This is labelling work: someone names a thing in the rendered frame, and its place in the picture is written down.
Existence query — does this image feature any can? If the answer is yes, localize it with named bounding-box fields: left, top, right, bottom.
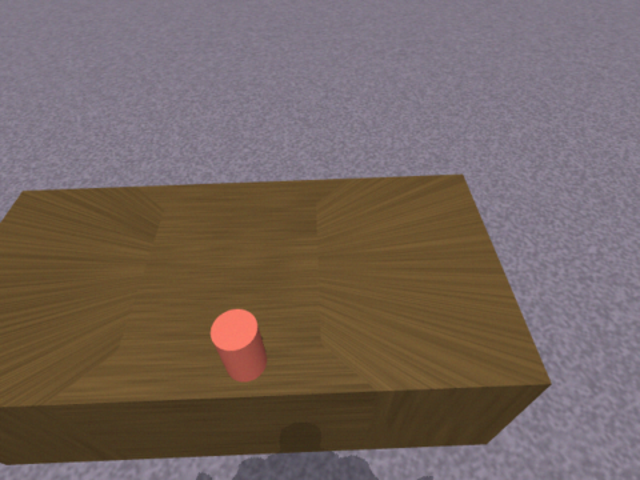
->
left=210, top=309, right=267, bottom=382

